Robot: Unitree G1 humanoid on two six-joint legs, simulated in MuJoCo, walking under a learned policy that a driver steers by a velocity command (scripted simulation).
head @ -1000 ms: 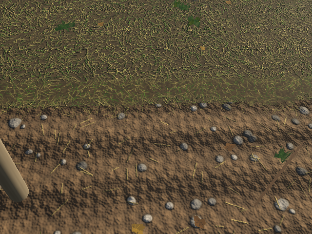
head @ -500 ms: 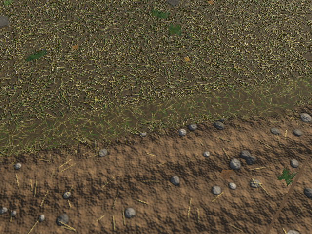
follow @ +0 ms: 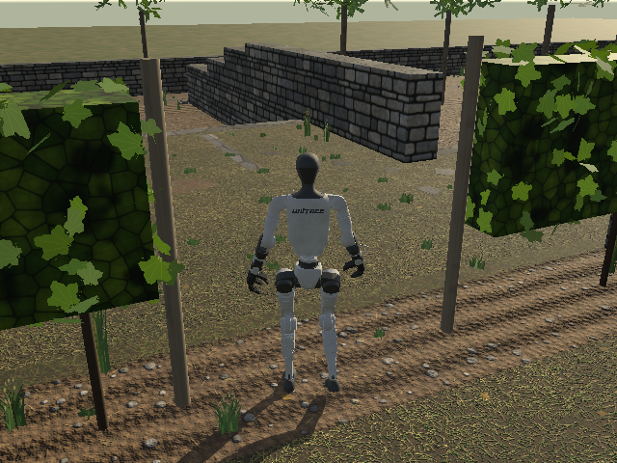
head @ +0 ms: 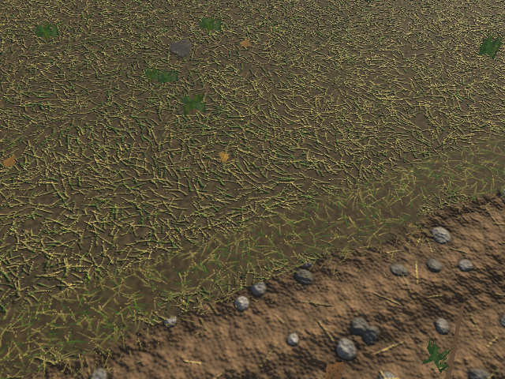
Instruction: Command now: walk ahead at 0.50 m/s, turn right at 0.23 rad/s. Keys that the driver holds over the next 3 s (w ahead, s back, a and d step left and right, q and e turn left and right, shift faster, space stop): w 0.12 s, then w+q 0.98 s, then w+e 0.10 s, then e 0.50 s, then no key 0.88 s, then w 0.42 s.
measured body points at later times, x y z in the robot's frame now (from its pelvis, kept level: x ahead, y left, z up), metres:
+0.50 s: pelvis +0.26 -0.06 +0.01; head +0.28 -0.07 +0.45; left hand +0.37 +0.22 -0.09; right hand +0.36 -0.34 -0.12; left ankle +0.20 +0.09 -0.65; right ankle +0.30 -0.16 -0.74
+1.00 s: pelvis +0.50 +0.05 +0.00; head +0.53 +0.08 +0.44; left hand +0.49 +0.36 -0.11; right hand +0.74 -0.14 -0.10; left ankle +0.52 +0.13 -0.74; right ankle +0.49 -0.12 -0.65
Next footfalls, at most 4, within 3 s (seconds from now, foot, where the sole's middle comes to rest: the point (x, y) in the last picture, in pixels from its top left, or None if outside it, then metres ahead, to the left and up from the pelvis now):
0.34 right None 0.34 -0.16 -0.77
0.86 left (208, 348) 0.56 0.15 -0.77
1.34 right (233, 240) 0.90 0.10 -0.77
1.82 left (163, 261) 0.82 0.30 -0.77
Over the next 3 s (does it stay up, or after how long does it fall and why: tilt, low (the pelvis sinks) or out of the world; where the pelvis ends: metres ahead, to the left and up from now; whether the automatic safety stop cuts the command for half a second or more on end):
stays up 0.87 0.21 0.01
